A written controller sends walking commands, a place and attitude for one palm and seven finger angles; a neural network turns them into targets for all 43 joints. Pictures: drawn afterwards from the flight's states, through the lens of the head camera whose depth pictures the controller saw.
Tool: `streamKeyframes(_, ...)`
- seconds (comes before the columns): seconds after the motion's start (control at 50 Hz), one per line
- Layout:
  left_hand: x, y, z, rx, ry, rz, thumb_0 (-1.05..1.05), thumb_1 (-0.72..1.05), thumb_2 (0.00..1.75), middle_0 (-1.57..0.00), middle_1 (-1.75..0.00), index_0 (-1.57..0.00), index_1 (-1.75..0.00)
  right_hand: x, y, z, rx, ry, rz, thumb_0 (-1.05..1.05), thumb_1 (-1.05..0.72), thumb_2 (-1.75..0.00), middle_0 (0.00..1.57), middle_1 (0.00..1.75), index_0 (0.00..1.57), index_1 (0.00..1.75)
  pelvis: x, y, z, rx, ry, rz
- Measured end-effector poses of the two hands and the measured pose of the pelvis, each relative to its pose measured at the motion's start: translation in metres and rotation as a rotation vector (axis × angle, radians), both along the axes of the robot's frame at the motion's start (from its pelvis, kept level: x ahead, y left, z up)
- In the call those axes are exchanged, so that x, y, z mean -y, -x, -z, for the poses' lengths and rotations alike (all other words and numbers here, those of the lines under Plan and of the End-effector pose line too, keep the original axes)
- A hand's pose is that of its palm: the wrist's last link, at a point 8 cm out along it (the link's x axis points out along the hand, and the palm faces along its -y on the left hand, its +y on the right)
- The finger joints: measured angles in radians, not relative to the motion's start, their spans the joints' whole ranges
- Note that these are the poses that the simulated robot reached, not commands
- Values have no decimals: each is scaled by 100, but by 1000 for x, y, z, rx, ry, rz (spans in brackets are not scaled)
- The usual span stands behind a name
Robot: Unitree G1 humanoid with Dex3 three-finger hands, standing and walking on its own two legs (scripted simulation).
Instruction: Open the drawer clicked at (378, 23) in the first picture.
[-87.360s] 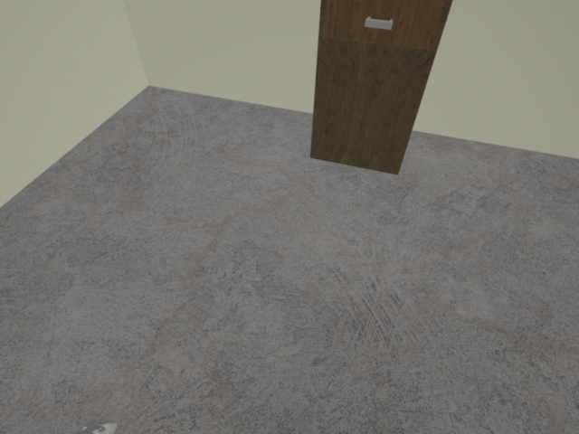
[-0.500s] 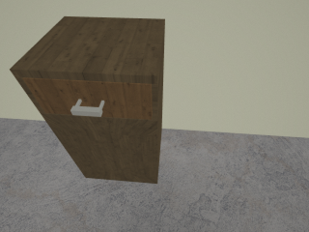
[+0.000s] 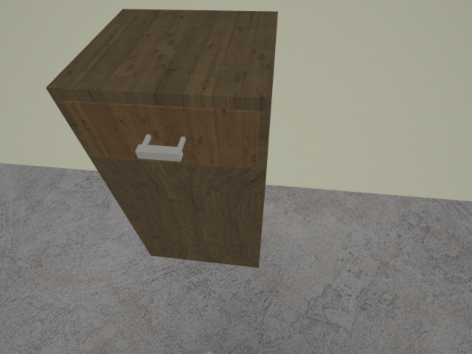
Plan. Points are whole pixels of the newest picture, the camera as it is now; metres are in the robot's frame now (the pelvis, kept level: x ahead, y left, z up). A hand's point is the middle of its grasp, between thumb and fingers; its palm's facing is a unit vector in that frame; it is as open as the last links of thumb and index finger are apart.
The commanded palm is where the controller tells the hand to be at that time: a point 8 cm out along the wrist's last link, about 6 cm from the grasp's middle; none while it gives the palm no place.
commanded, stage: come to a stop and stand still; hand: left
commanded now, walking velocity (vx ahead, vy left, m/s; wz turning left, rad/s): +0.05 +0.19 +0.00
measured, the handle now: (162, 146) +0.55 +0.23 +0.00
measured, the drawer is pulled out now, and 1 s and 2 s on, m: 0.00 0.00 0.00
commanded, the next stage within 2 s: look again from close up in 1.28 s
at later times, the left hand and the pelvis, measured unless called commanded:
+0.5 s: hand out of the picture +0.01 +0.21 -0.16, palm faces +0.01 -0.98 -0.20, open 7.3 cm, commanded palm none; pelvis +0.00 +0.04 +0.01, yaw -1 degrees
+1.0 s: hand out of the picture +0.02 +0.24 -0.16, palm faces +0.00 -0.98 -0.19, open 7.4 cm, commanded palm none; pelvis +0.02 +0.08 +0.01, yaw -1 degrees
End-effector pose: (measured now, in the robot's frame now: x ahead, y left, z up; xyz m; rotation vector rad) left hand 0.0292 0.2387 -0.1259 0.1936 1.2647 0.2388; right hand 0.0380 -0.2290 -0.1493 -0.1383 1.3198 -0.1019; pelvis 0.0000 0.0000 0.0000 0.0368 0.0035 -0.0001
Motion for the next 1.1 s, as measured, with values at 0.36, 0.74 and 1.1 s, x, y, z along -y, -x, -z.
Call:
streamKeyframes(0.36,-44,7,6,-22,45,20,1,91,90,-19,-30,-20,-30,-50,3,-10,59,23,8,0,-93,-90,20,30,20,30,-44,1,-3,20,-3,10)
streamKeyframes(0.74,-41,20,8,-88,88,56,1,91,90,-20,-30,-20,-30,-88,62,-8,-88,-28,64,0,-91,-90,20,30,20,30,-64,-10,-8,28,43,8)
streamKeyframes(1.1,-51,11,9,-121,108,48,0,91,90,-20,-30,-20,-30,-96,28,-14,-66,3,44,0,-91,-90,20,30,20,30,-79,-25,-11,26,33,23)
